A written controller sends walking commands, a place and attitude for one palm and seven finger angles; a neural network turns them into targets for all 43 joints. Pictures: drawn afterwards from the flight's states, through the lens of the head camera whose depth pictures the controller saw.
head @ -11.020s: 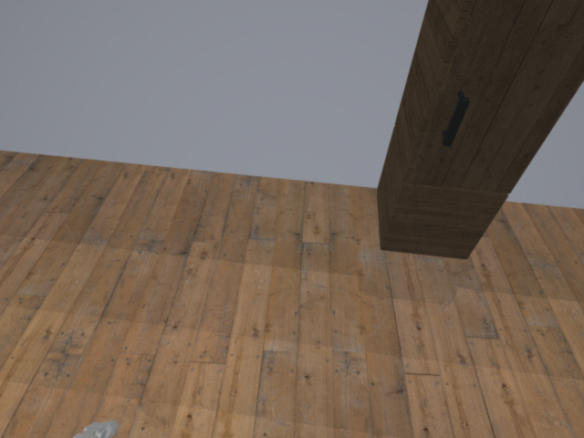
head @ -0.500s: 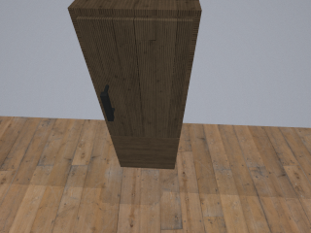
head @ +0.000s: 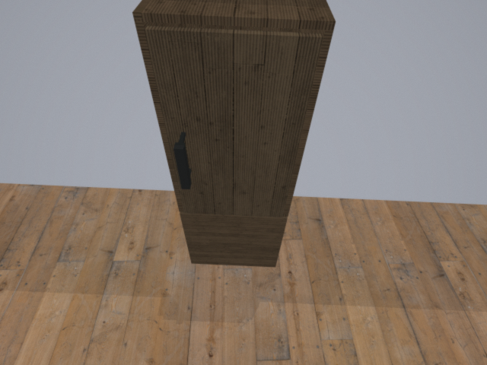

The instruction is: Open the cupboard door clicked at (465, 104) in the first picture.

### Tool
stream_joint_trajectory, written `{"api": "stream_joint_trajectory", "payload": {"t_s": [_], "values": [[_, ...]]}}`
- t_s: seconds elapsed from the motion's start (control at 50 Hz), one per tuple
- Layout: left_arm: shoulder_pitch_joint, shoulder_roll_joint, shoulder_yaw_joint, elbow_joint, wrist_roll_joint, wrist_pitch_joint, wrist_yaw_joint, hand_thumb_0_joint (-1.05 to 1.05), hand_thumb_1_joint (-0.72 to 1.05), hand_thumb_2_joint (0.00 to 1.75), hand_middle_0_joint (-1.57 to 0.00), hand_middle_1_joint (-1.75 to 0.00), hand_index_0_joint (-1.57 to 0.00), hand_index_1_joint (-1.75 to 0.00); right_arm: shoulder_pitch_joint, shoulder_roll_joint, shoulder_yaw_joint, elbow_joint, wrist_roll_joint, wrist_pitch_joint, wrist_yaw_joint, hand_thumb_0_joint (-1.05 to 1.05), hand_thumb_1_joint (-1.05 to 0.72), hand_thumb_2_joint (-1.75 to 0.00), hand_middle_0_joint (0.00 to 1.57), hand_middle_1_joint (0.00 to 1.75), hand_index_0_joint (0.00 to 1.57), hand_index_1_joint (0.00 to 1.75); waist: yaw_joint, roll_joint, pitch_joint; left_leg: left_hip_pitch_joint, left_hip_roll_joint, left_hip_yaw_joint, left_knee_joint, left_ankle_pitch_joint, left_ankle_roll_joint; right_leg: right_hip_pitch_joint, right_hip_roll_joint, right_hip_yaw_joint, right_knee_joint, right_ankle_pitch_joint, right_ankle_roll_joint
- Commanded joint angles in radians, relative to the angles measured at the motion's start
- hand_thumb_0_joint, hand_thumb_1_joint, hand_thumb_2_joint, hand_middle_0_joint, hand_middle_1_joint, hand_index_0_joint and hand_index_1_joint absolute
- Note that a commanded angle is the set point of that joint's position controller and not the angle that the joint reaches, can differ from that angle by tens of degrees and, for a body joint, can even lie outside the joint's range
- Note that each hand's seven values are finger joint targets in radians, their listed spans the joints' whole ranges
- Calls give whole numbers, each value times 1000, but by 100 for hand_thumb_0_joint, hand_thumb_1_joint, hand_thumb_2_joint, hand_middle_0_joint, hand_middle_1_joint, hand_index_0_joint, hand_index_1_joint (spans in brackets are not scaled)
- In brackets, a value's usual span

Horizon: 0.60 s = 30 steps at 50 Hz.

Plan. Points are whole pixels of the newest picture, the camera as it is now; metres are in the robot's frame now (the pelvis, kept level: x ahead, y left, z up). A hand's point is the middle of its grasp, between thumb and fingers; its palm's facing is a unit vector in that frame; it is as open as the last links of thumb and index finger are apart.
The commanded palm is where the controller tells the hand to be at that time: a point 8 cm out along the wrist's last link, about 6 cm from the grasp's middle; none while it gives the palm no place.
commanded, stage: shuffle to correct the standing spot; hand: left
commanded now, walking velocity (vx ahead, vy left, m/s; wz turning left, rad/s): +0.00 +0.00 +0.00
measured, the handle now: (184, 161) +0.60 +0.19 -0.07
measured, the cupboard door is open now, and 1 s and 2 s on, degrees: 0 0 0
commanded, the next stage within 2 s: come to a stop and stand still in 0.18 s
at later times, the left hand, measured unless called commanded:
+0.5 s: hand out of the picture +0.00 +0.13 -0.19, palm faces +0.08 -0.99 -0.13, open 7.3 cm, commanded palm none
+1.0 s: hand out of the picture +0.10 +0.13 -0.17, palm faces +0.06 -0.97 -0.24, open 7.3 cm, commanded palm none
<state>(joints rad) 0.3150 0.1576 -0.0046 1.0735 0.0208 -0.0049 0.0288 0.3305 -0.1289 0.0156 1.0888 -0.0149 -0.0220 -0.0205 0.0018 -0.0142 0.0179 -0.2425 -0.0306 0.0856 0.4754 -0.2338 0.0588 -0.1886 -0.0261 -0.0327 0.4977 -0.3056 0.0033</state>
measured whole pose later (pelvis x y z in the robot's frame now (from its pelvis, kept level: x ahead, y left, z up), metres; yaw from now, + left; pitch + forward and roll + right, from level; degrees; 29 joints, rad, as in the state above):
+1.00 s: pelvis +0.02 -0.06 -0.01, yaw +2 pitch -6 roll +0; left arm 0.23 0.20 0.01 0.93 0.02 0.01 0.04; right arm 0.23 -0.17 -0.03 0.95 -0.01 0.02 0.00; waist -0.01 -0.01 0.02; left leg -0.25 0.01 0.05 0.60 -0.24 0.01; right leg -0.26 -0.01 -0.10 0.62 -0.27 -0.05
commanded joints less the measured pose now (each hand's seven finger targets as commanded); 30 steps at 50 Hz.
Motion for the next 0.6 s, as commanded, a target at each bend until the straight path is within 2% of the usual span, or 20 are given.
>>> {"api": "stream_joint_trajectory", "payload": {"t_s": [0.0, 0.04, 0.1, 0.16, 0.22, 0.24, 0.26, 0.28, 0.3, 0.34, 0.36, 0.38, 0.4, 0.42, 0.44, 0.46, 0.48, 0.5, 0.54, 0.58], "values": [[76, 67, 7, -9, -4, -13, 7, 0, 90, 90, -20, -30, -20, -30, 31, -111, -20, -32, 2, -19, -13, 0, -90, -90, 20, 30, 20, 30, 7, 28, 40, -14, 143, -173, -146, 13, 17, -29, -58, 65, -78, 61, -43], [90, 60, 8, 0, 0, -12, 2, 0, 90, 90, -20, -30, -20, -30, 44, -118, -23, -21, -2, -14, -12, 0, -90, -90, 20, 30, 20, 30, 2, 37, 36, -3, 154, -186, -162, -134, 25, -47, -43, 45, -51, -46, -48], [90, 53, 12, -1, 11, -8, -6, 0, 90, 90, -20, -30, -20, -30, 43, -138, -39, -20, -5, -5, -9, 0, -90, -90, 20, 30, 20, 30, 0, 65, 92, -46, 198, -254, -216, -340, 57, -106, -13, 11, 8, -141, -53], [113, 45, 16, 3, 15, -14, -13, 0, 90, 90, -20, -30, -20, -30, 34, -137, -48, -28, -5, -5, -7, 0, -90, -90, 20, 30, 20, 30, 8, 68, 111, -75, 209, -273, -206, -375, 76, -115, -10, 16, 20, -147, -62], [157, 47, 23, 17, 11, -27, -15, 0, 90, 90, -20, -30, -20, -30, 15, -121, -47, -43, -5, -16, -5, 0, -90, -90, 20, 30, 20, 30, 22, 24, 97, -117, 167, -204, -105, -272, 59, -57, -42, 83, -34, -137, -82], [180, 58, 25, 26, 9, -32, -14, 0, 90, 90, -20, -30, -20, -30, 2, -106, -43, -50, -3, -21, -4, 0, -90, -90, 20, 30, 20, 30, 31, -18, 92, -150, 130, -149, -19, -207, 43, -17, -74, 140, -77, -124, -97], [203, 78, 31, 35, 8, -36, -10, 0, 90, 90, -20, -30, -20, -30, -9, -79, -39, -58, -2, -24, -2, 0, -90, -90, 20, 30, 20, 30, 35, -108, 89, -219, 80, -72, 87, -148, 22, 52, -121, 215, -124, -90, -122], [240, 103, 40, 48, 6, -40, -3, 0, 90, 90, -20, -30, -20, -30, -36, -59, -33, -72, -3, -28, 1, 0, -90, -90, 20, 30, 20, 30, 45, -197, 87, -293, 35, 2, 212, -138, -3, 119, -201, 308, -169, 57, -155], [267, 104, 42, 58, 5, -47, 4, 0, 90, 90, -20, -30, -20, -30, -74, -54, -29, -84, -7, -29, 1, 0, -90, -90, 20, 30, 20, 30, 56, -196, 94, -345, 38, 10, 298, -218, -17, 158, -265, 348, -177, 334, -190], [259, 87, 35, 58, 14, -55, 16, 0, 90, 90, -20, -30, -20, -30, -92, -43, -24, -86, -1, -28, -5, 0, -90, -90, 20, 30, 20, 30, 50, -113, 74, -344, 66, -31, 338, -279, -26, 206, -275, 274, -100, 847, -214], [239, 79, 33, 53, 15, -54, 22, 0, 90, 90, -20, -30, -20, -30, -80, -33, -22, -73, 6, -27, -7, 0, -90, -90, 20, 30, 20, 30, 37, -80, 62, -299, 70, -28, 275, -257, -31, 206, -260, 226, -57, 987, -200], [200, 87, 28, 42, 14, -51, 25, 0, 90, 90, -20, -30, -20, -30, -54, -34, -19, -59, 14, -25, -10, 0, -90, -90, 20, 30, 20, 30, 11, -67, 37, -208, 66, -29, 145, -183, -36, 184, -225, 167, -2, 1036, -170], [148, 98, 27, 24, 5, -46, 25, 0, 90, 90, -20, -30, -20, -30, 9, -44, -22, -37, 17, -25, -15, 0, -90, -90, 20, 30, 20, 30, -29, -65, -3, -48, 49, -19, -5, 42, -35, 117, -167, 101, 79, 1013, -121], [126, 98, 29, 3, -7, -37, 25, 0, 90, 90, -20, -30, -20, -30, 72, -86, -34, -17, 12, -30, -22, 0, -90, -90, 20, 30, 20, 30, -48, -4, -59, 138, 102, -64, 5, 496, -6, 6, -102, 54, 172, 859, -59], [117, 83, 28, -13, -23, -32, 29, 0, 90, 90, -20, -30, -20, -30, 129, -143, -44, -11, 11, -28, -35, 0, -90, -90, 20, 30, 20, 30, -57, 109, -122, 296, 238, -194, 60, 926, 78, -135, -45, 6, 245, 507, -9], [99, 55, 20, -32, -22, -23, 36, 0, 90, 90, -20, -30, -20, -30, 135, -149, -46, -6, 17, -23, -37, 0, -90, -90, 20, 30, 20, 30, -44, 210, -114, 307, 349, -263, 0, 1167, 166, -194, -4, -1, 323, -139, 9], [81, 51, 26, -40, -12, -10, 36, 0, 90, 90, -20, -30, -20, -30, 88, -154, -46, -15, 13, -13, -34, 0, -90, -90, 20, 30, 20, 30, -34, 212, -56, 258, 358, -224, -40, 1148, 182, -212, -8, 29, 377, -303, 5], [55, 46, 26, -41, -9, 1, 35, 0, 90, 90, -20, -30, -20, -30, 44, -144, -43, -23, 10, -9, -37, 0, -90, -90, 20, 30, 20, 30, -23, 218, 7, 201, 347, -224, -55, 1089, 180, -225, -25, 36, 377, -312, 7], [67, 41, 33, -33, -5, 14, 29, 0, 90, 90, -20, -30, -20, -30, -27, -140, -44, -52, 5, 2, -37, 0, -90, -90, 20, 30, 20, 30, 3, 185, 37, 127, 319, -178, -70, 974, 163, -191, -40, 11, 336, -244, 4], [85, 34, 36, -32, 1, 19, 23, 0, 90, 90, -20, -30, -20, -30, -55, -166, -56, -78, 1, 7, -32, 0, -90, -90, 20, 30, 20, 30, 14, 136, 0, 99, 295, -151, -57, 893, 142, -138, -23, -24, 275, -117, 6]]}}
